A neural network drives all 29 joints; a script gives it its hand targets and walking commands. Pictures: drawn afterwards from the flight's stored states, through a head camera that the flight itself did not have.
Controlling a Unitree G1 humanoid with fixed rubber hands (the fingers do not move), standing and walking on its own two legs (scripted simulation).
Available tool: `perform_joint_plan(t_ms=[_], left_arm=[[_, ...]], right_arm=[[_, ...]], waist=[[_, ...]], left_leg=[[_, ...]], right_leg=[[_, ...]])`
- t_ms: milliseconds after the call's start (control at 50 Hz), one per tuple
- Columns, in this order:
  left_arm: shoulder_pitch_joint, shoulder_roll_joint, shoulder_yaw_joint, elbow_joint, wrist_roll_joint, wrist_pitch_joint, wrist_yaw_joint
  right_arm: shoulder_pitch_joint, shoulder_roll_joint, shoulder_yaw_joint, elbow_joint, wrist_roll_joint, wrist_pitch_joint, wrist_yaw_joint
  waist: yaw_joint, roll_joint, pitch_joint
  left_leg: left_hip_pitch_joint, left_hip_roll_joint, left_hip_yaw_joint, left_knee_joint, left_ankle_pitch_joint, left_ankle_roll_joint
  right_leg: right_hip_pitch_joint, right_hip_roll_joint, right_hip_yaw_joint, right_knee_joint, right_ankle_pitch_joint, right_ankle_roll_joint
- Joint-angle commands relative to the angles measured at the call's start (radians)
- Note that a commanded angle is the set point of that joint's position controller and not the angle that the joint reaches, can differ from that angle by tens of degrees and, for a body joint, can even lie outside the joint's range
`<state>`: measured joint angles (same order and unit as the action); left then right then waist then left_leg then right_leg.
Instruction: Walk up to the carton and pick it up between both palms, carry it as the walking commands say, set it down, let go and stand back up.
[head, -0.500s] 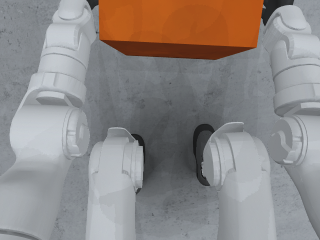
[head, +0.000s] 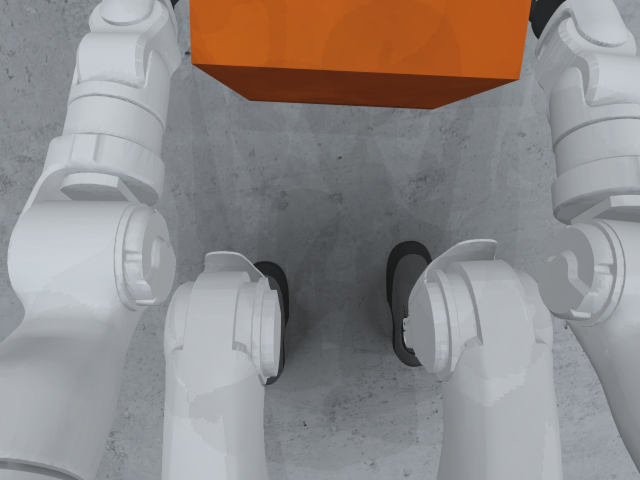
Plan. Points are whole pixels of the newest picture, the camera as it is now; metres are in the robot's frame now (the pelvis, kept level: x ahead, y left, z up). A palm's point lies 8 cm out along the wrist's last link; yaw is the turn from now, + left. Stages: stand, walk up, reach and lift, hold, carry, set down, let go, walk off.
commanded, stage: set down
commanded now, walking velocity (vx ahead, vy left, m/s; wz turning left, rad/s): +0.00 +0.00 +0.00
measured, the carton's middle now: (351, 12) +0.56 -0.04 -0.24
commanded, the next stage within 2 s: none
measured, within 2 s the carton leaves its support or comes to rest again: neither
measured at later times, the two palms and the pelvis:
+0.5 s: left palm out of the picture +0.57 +0.16 -0.17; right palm (564, 9) +0.53 -0.23 -0.18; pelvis +0.00 +0.00 +0.00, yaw +0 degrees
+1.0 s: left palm out of the picture +0.57 +0.19 -0.15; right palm out of the picture +0.53 -0.26 -0.15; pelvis +0.00 +0.00 +0.00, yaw -1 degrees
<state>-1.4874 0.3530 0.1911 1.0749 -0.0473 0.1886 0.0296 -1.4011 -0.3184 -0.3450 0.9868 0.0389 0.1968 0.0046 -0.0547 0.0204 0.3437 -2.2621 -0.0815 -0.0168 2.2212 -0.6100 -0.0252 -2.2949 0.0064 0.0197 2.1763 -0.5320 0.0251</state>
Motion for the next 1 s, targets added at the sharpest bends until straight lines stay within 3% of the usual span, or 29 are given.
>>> perform_joint_plan(t_ms=[0,100,200,300,420,800,980], left_arm=[[-0.416,-0.682,-0.209,-0.099,-0.047,-0.016,-0.196],[-0.376,-0.434,-0.163,-0.075,-0.030,-0.047,-0.123],[-0.309,0.009,-0.142,-0.036,-0.082,-0.096,0.020],[-0.323,0.121,-0.139,-0.030,-0.132,-0.112,0.073],[-0.293,0.181,-0.120,-0.031,-0.140,-0.118,0.077],[-0.266,0.282,-0.116,-0.052,-0.183,-0.111,0.029],[-0.212,0.321,-0.075,-0.223,-0.176,-0.063,0.016]], right_arm=[[-0.452,0.617,0.235,-0.075,0.045,-0.011,0.183],[-0.385,0.374,0.155,-0.033,0.026,-0.051,0.108],[-0.288,-0.071,0.109,0.024,0.078,-0.125,-0.039],[-0.308,-0.177,0.126,0.044,0.135,-0.159,-0.095],[-0.277,-0.227,0.127,0.056,0.156,-0.170,-0.100],[-0.250,-0.306,0.146,0.022,0.195,-0.146,-0.067],[-0.205,-0.333,0.112,-0.162,0.188,-0.082,-0.057]], waist=[[-0.037,0.045,-0.935],[-0.044,0.047,-0.974],[-0.058,0.037,-1.058],[-0.049,0.028,-1.167],[-0.043,0.036,-1.194],[-0.023,0.028,-1.194],[-0.022,0.021,-1.439]], left_leg=[[0.373,-0.004,0.046,-0.197,0.191,0.015],[0.427,0.006,0.046,-0.195,0.189,-0.005],[0.508,0.023,0.043,-0.194,0.236,-0.028],[0.564,0.027,0.030,-0.177,0.308,-0.026],[0.571,0.035,0.026,-0.167,0.336,-0.025],[0.535,0.059,0.032,-0.144,0.305,-0.010],[0.686,0.041,0.056,-0.192,0.344,0.005]], right_leg=[[0.501,0.032,-0.063,-0.133,0.215,-0.015],[0.557,0.024,-0.064,-0.131,0.222,0.001],[0.644,0.003,-0.069,-0.138,0.273,0.013],[0.689,-0.009,-0.060,-0.123,0.340,0.013],[0.667,-0.017,-0.057,-0.117,0.367,0.011],[0.716,-0.023,-0.036,-0.111,0.369,-0.008],[0.841,0.003,-0.063,-0.155,0.397,-0.007]])
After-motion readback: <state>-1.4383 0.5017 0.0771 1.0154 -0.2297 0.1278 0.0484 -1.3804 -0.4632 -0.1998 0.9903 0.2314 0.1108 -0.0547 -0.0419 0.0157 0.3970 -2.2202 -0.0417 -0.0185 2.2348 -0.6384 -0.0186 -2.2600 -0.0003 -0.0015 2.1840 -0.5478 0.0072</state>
